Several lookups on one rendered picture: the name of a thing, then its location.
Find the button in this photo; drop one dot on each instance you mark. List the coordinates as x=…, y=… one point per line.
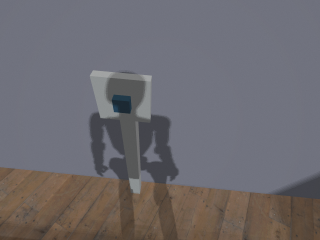
x=121, y=104

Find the panel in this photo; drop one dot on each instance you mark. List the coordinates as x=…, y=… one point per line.
x=105, y=85

